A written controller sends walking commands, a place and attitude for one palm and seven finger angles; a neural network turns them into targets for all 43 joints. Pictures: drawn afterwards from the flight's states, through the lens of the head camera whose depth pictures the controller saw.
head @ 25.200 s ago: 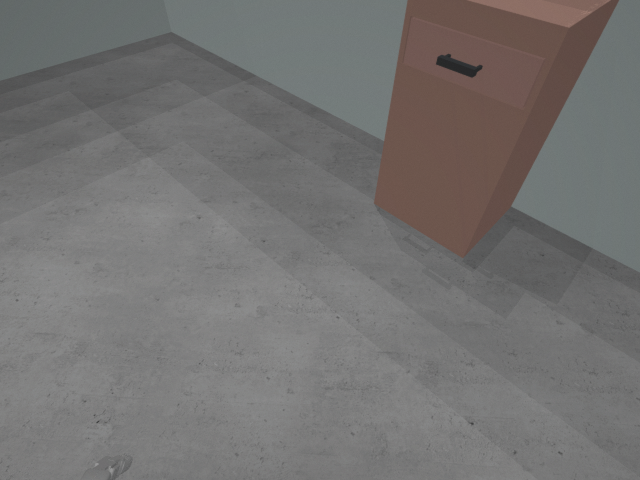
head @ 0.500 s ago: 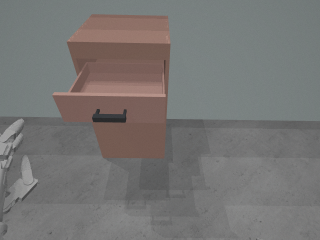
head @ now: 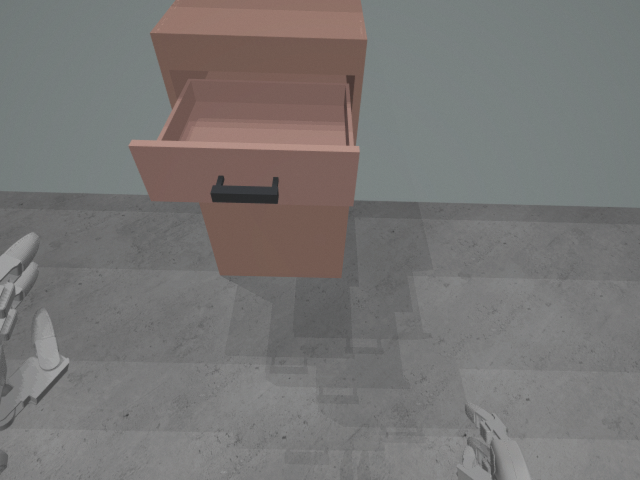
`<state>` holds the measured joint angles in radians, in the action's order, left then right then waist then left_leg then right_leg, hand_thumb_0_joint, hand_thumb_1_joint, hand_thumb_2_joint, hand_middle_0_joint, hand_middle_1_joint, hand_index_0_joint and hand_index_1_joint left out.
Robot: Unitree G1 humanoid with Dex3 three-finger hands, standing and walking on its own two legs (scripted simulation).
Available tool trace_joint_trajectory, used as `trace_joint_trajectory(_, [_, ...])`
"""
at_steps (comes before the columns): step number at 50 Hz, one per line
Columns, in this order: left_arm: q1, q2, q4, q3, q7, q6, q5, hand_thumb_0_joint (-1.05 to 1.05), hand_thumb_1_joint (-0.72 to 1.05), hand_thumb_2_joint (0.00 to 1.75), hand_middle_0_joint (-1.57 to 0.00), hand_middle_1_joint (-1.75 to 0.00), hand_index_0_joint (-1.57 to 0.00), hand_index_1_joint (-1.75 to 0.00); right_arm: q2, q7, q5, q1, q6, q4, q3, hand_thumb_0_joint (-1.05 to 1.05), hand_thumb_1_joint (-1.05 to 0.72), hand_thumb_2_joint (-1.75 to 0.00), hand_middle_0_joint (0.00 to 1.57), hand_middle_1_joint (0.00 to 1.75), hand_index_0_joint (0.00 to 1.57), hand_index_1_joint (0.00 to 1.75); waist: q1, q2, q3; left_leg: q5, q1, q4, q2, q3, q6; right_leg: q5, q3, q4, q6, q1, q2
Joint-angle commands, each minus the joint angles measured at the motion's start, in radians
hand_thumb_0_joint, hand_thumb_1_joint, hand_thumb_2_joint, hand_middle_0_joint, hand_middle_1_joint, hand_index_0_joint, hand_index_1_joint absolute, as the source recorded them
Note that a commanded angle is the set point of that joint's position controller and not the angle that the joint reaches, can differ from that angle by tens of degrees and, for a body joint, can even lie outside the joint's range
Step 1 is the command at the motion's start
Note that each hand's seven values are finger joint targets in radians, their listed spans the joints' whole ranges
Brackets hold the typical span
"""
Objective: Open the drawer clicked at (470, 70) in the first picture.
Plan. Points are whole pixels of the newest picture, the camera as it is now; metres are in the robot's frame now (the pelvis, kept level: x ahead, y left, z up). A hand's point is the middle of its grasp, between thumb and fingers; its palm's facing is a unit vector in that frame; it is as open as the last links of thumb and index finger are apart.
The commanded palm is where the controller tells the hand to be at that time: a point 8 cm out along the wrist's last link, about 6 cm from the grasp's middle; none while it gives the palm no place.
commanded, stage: stop stepping back and stand still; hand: left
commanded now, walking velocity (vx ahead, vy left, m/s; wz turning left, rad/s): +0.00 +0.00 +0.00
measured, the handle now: (246, 187) +0.62 +0.19 -0.03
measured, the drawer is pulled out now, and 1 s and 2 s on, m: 0.30 0.30 0.30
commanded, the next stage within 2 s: let the arm hang, fingers relaxed in 0.42 s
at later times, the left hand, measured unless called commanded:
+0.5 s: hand (44, 387) +0.17 +0.25 +0.14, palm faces +0.35 -0.83 -0.44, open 7.4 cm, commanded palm none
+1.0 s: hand out of the picture -0.05 +0.18 -0.18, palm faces +0.01 -0.98 -0.18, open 7.3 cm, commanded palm none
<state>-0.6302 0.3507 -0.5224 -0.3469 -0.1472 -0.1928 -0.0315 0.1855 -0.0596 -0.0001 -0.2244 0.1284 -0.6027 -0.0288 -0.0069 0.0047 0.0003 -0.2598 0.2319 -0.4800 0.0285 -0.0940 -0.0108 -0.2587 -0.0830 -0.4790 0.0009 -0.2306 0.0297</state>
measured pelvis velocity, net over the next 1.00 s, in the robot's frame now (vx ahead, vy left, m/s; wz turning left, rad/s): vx -0.05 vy -0.01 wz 0.05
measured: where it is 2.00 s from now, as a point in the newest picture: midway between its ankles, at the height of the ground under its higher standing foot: outside the picture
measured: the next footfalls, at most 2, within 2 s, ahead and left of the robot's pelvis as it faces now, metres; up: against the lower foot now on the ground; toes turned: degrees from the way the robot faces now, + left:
none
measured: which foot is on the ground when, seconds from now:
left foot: down 0.00-1.00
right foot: down 0.00-1.00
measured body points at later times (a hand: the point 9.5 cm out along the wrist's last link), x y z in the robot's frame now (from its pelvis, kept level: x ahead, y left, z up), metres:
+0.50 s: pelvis -0.03 +0.01 +0.00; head +0.00 +0.02 +0.45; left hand +0.14 +0.29 +0.17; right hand +0.14 -0.23 -0.08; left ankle +0.00 +0.11 -0.74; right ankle +0.00 -0.11 -0.74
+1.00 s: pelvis -0.05 -0.01 +0.00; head -0.01 +0.01 +0.45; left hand -0.05 +0.23 -0.16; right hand -0.03 -0.27 -0.14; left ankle +0.00 +0.11 -0.74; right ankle +0.00 -0.11 -0.74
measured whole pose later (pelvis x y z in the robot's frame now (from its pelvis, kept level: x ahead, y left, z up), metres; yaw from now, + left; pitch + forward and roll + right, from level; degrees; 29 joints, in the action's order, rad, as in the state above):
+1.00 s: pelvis -0.05 -0.01 +0.00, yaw +3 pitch -2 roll -1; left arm -0.28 0.22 1.00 0.02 0.01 0.04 0.02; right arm 0.24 -0.01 -0.02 -0.28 -0.04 -1.03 0.00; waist 0.00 0.02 0.11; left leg -0.19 0.29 -0.50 0.02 -0.02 -0.01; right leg -0.20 -0.08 -0.47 0.03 -0.25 0.00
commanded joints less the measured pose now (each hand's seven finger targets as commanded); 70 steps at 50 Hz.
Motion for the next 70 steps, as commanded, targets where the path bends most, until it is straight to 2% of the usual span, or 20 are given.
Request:
trace_joint_trajectory(1, [0.052,0.157,-0.282,-0.096,-0.021,-0.07,-0.001,0.0,0.9,0.9,-0.2,-0.3,-0.2,-0.3,0.139,-0.015,-0.003,0.087,0.071,0.163,0.053,0.0,-0.9,-0.9,0.2,0.3,0.2,0.3,0.007,-0.125,-0.095,0.202,0.011,0.15,0.098,0.115,-0.014,0.164,0.032,0.004,-0.016,0.08,-0.002])
trace_joint_trajectory(6, [0.0,0.163,-0.281,-0.114,-0.028,-0.07,-0.004,0.0,0.9,0.9,-0.2,-0.3,-0.2,-0.3,0.14,-0.012,-0.005,0.084,0.077,0.163,0.056,0.0,-0.9,-0.9,0.2,0.3,0.2,0.3,0.009,-0.069,-0.102,0.157,0.019,0.107,0.064,0.092,0.001,0.207,0.064,0.057,-0.003,0.093,0.024])
trace_joint_trajectory(16, [-0.003,0.143,-0.211,-0.109,-0.027,-0.069,-0.008,0.0,0.9,0.9,-0.2,-0.3,-0.2,-0.3,0.14,-0.015,-0.004,0.095,0.061,0.157,0.063,0.0,-0.9,-0.9,0.2,0.3,0.2,0.3,0.015,-0.027,-0.042,0.027,0.042,0.123,0.051,0.095,0.005,0.09,0.086,0.134,-0.002,0.032,0.028])
trace_joint_trajectory(25, [0.001,0.168,-0.273,-0.115,-0.031,-0.071,-0.001,0.0,0.9,0.9,-0.2,-0.3,-0.2,-0.3,0.146,-0.018,-0.008,0.094,0.07,0.162,0.067,0.0,-0.9,-0.9,0.2,0.3,0.2,0.3,0.01,-0.083,-0.079,0.069,0.038,0.133,0.048,0.104,0.006,0.124,0.067,0.113,-0.004,0.074,0.016])
trace_joint_trajectory(26, [0.163,0.051,0.635,0.262,0.103,0.071,0.079,0.0,0.9,0.9,-0.2,-0.3,-0.2,-0.3,0.342,0.073,-0.001,0.155,0.094,-0.123,0.126,0.0,-0.9,-0.9,0.2,0.3,0.2,0.3,0.064,-0.106,0.008,0.262,0.096,-0.012,0.105,0.141,-0.018,0.202,0.034,-0.042,0.021,-0.087,0.082])
trace_joint_trajectory(27, [0.169,0.059,0.661,0.226,0.131,0.154,0.072,0.0,0.9,0.9,-0.2,-0.3,-0.2,-0.3,0.298,0.074,0.002,0.071,0.005,-0.114,0.126,0.0,-0.9,-0.9,0.2,0.3,0.2,0.3,0.045,-0.107,-0.076,0.359,0.035,0.008,0.119,0.128,-0.016,0.175,0.077,-0.043,0.024,-0.083,0.066])
trace_joint_trajectory(28, [0.175,0.051,0.642,0.23,0.137,0.179,0.068,0.0,0.9,0.9,-0.2,-0.3,-0.2,-0.3,0.297,0.069,0.002,0.063,-0.017,-0.085,0.123,0.0,-0.9,-0.9,0.2,0.3,0.2,0.3,0.045,-0.145,-0.065,0.369,0.045,0.021,0.142,0.143,-0.031,0.08,0.057,-0.093,0.019,-0.098,0.04])
trace_joint_trajectory(29, [0.21,0.048,0.673,0.232,0.138,0.181,0.068,0.0,0.9,0.9,-0.2,-0.3,-0.2,-0.3,0.295,0.066,-0.005,0.069,-0.031,-0.086,0.117,0.0,-0.9,-0.9,0.2,0.3,0.2,0.3,0.039,-0.131,-0.078,0.336,0.096,0.043,0.167,0.19,-0.062,-0.026,0.054,-0.16,0.022,-0.091,0.02])
trace_joint_trajectory(32, [0.268,0.089,0.832,0.241,0.142,0.185,0.072,0.0,0.9,0.9,-0.2,-0.3,-0.2,-0.3,0.315,0.057,-0.025,0.088,-0.065,-0.092,0.099,0.0,-0.9,-0.9,0.2,0.3,0.2,0.3,0.016,0.028,-0.08,0.315,0.107,0.068,0.193,0.252,-0.109,-0.108,0.093,-0.187,0.031,-0.042,0.01])
trace_joint_trajectory(34, [0.286,0.125,0.962,0.244,0.146,0.184,0.076,0.0,0.9,0.9,-0.2,-0.3,-0.2,-0.3,0.3,0.056,-0.022,0.114,-0.079,-0.113,0.094,0.0,-0.9,-0.9,0.2,0.3,0.2,0.3,-0.012,0.122,-0.093,0.212,0.133,0.005,0.119,0.196,-0.073,0.085,0.139,-0.067,0.043,0.039,0.053])
trace_joint_trajectory(36, [0.353,0.14,1.067,0.266,0.145,0.195,0.071,0.0,0.9,0.9,-0.2,-0.3,-0.2,-0.3,0.229,0.058,-0.016,0.083,-0.107,-0.146,0.076,0.0,-0.9,-0.9,0.2,0.3,0.2,0.3,0.02,0.201,-0.042,-0.03,0.079,-0.083,0.002,0.114,-0.027,-0.034,0.261,0.108,0.092,-0.081,0.159])
trace_joint_trajectory(37, [0.403,0.149,1.106,0.275,0.142,0.2,0.068,0.0,0.9,0.9,-0.2,-0.3,-0.2,-0.3,0.219,0.055,-0.02,0.062,-0.121,-0.169,0.071,0.0,-0.9,-0.9,0.2,0.3,0.2,0.3,0.034,0.207,-0.016,-0.078,0.039,-0.117,-0.022,0.089,-0.018,-0.096,0.287,0.159,0.115,-0.139,0.186])
trace_joint_trajectory(40, [0.455,0.13,1.205,0.293,0.136,0.202,0.06,0.0,0.9,0.9,-0.2,-0.3,-0.2,-0.3,0.202,0.055,-0.021,0.02,-0.135,-0.229,0.066,0.0,-0.9,-0.9,0.2,0.3,0.2,0.3,0.05,0.028,-0.001,0.007,-0.048,-0.082,0.002,0.104,-0.016,-0.144,0.248,0.162,0.11,-0.18,0.149])
trace_joint_trajectory(42, [0.441,0.094,1.281,0.305,0.137,0.2,0.053,0.0,0.9,0.9,-0.2,-0.3,-0.2,-0.3,0.199,0.053,-0.022,0.016,-0.131,-0.265,0.059,0.0,-0.9,-0.9,0.2,0.3,0.2,0.3,0.037,-0.056,0.001,0.041,-0.011,0.018,0.042,0.16,-0.021,-0.114,0.201,0.117,0.079,-0.115,0.097])
trace_joint_trajectory(44, [0.407,0.082,1.35,0.305,0.136,0.199,0.05,0.0,0.9,0.9,-0.2,-0.3,-0.2,-0.3,0.211,0.05,-0.023,0.028,-0.131,-0.289,0.06,0.0,-0.9,-0.9,0.2,0.3,0.2,0.3,0.016,-0.121,0.018,-0.065,0.058,0.098,0.064,0.193,-0.024,-0.152,0.182,0.12,0.064,-0.048,0.07])
trace_joint_trajectory(50, [0.381,0.072,1.487,0.3,0.133,0.185,0.046,0.0,0.9,0.9,-0.2,-0.3,-0.2,-0.3,0.214,0.038,-0.017,-0.009,-0.126,-0.363,0.072,0.0,-0.9,-0.9,0.2,0.3,0.2,0.3,0.007,-0.083,-0.013,-0.042,0.017,0.13,0.077,0.189,-0.024,-0.073,0.162,0.156,0.065,0.027,0.07])
trace_joint_trajectory(58, [0.424,0.086,1.563,0.293,0.132,0.186,0.049,0.0,0.9,0.9,-0.2,-0.3,-0.2,-0.3,0.23,0.037,-0.021,-0.02,-0.128,-0.423,0.084,0.0,-0.9,-0.9,0.2,0.3,0.2,0.3,0.012,-0.029,0.068,-0.116,0.032,0.183,0.082,0.2,-0.03,-0.134,0.158,0.19,0.062,-0.009,0.07])
trace_joint_trajectory(62, [0.455,0.107,1.572,0.292,0.131,0.18,0.049,0.0,0.9,0.9,-0.2,-0.3,-0.2,-0.3,0.239,0.04,-0.02,-0.002,-0.125,-0.433,0.087,0.0,-0.9,-0.9,0.2,0.3,0.2,0.3,0.017,0.018,0.061,-0.054,-0.01,0.168,0.077,0.183,-0.029,-0.12,0.168,0.207,0.06,-0.017,0.079])
trace_joint_trajectory(66, [0.483,0.117,1.574,0.292,0.131,0.176,0.049,0.0,0.9,0.9,-0.2,-0.3,-0.2,-0.3,0.252,0.043,-0.02,0.034,-0.12,-0.441,0.084,0.0,-0.9,-0.9,0.2,0.3,0.2,0.3,0.016,-0.008,0.067,-0.015,-0.024,0.19,0.087,0.187,-0.028,-0.064,0.165,0.2,0.054,-0.009,0.078])
trace_joint_trajectory(70, [0.502,0.133,1.574,0.292,0.131,0.169,0.049,0.0,0.9,0.9,-0.2,-0.3,-0.2,-0.3,0.271,0.044,-0.017,0.068,-0.111,-0.44,0.081,0.0,-0.9,-0.9,0.2,0.3,0.2,0.3,0.011,-0.001,0.016,0.086,-0.058,0.19,0.095,0.182,-0.026,0.047,0.162,0.185,0.05,0.041,0.082])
